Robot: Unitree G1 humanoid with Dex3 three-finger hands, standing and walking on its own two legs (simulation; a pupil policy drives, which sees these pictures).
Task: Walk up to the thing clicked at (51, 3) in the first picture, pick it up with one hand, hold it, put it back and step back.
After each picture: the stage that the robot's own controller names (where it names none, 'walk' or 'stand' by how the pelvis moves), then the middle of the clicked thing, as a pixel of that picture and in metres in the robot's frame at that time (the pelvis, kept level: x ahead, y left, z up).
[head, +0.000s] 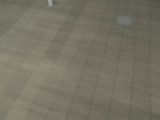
stand; (50, 1) +2.29 +0.61 -0.72
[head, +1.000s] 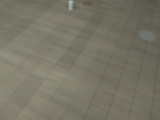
walk; (71, 5) +2.18 +0.31 -0.69
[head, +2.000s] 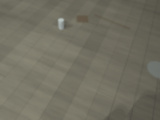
walk; (61, 23) +1.53 +0.30 -0.70
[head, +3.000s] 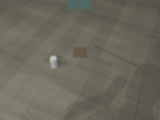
walk; (53, 62) +1.00 +0.30 -0.72
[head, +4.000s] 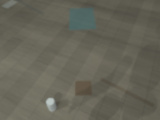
walk; (51, 104) +0.58 +0.30 -0.71
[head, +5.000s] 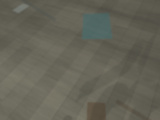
walk; out of the picture +0.35 +0.25 -0.70
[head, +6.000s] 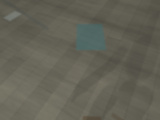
stand; out of the picture +0.28 +0.22 -0.72
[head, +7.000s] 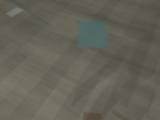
stand; out of the picture +0.30 +0.22 -0.72
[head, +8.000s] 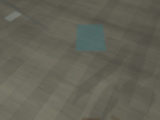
stand; out of the picture +0.27 +0.24 -0.73
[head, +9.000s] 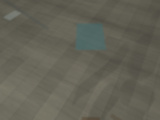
stand; out of the picture +0.26 +0.23 -0.73
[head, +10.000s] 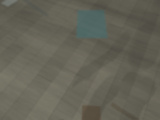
go down; out of the picture +0.28 +0.23 -0.72
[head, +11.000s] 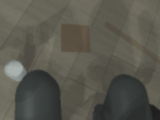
go down; (16, 71) +0.34 +0.27 -0.28
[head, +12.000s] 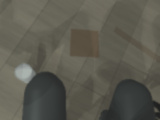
close in; (26, 73) +0.34 +0.27 -0.29
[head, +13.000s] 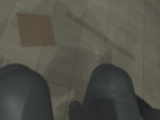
close in; out of the picture +0.31 +0.30 -0.21
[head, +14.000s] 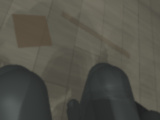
close; out of the picture +0.32 +0.29 -0.21
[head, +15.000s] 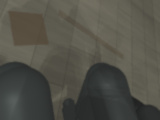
lift; out of the picture +0.31 +0.29 -0.21
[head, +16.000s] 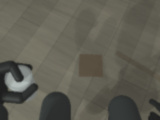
lift; (23, 84) +0.30 +0.22 -0.01
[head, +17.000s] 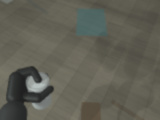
hold; (39, 91) +0.31 +0.17 +0.01
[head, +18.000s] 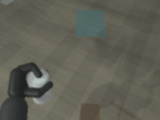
hold; (40, 86) +0.33 +0.17 +0.00
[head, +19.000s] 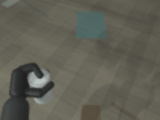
hold; (41, 86) +0.33 +0.17 +0.01
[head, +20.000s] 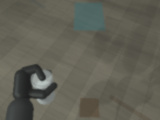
crouch; (43, 87) +0.33 +0.16 -0.01
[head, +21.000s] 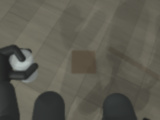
crouch; (25, 67) +0.38 +0.22 -0.09
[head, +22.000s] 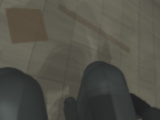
lower; out of the picture +0.35 +0.32 -0.21
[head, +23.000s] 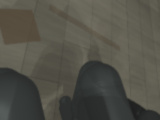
lower; out of the picture +0.36 +0.30 -0.21
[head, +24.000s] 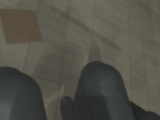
lower; out of the picture +0.36 +0.31 -0.21
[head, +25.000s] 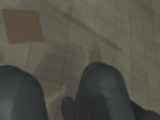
lower; out of the picture +0.34 +0.30 -0.21
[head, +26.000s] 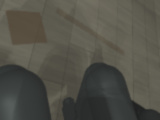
loosen; out of the picture +0.33 +0.28 -0.22
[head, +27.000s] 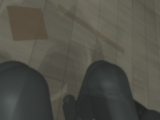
withdraw; out of the picture +0.33 +0.27 -0.21
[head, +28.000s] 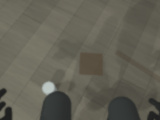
walk; (50, 89) +0.35 +0.21 -0.45
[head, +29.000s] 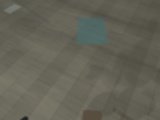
stand; out of the picture +0.30 +0.18 -0.66
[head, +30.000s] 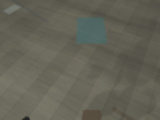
stand; out of the picture +0.30 +0.19 -0.66
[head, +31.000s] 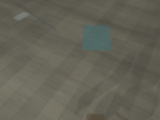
stand; out of the picture +0.32 +0.18 -0.71
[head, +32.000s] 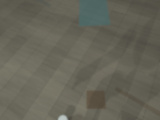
walk; out of the picture +0.35 +0.21 -0.69
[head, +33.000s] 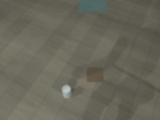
walk; (66, 91) +0.57 +0.16 -0.69
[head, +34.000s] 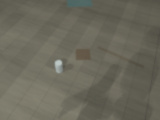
stand; (59, 66) +0.88 +0.26 -0.70
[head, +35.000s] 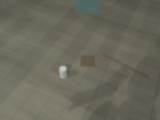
stand; (63, 72) +0.87 +0.22 -0.71
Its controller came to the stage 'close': yes
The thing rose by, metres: 0.71
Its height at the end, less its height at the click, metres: +0.00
